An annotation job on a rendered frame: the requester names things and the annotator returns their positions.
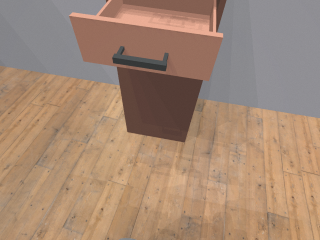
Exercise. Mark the drawer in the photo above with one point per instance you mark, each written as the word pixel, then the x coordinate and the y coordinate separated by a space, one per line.
pixel 185 29

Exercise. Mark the handle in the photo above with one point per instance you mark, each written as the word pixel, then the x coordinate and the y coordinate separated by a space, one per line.
pixel 160 65

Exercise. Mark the cabinet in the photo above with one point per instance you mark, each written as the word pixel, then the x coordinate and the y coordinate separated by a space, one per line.
pixel 160 105

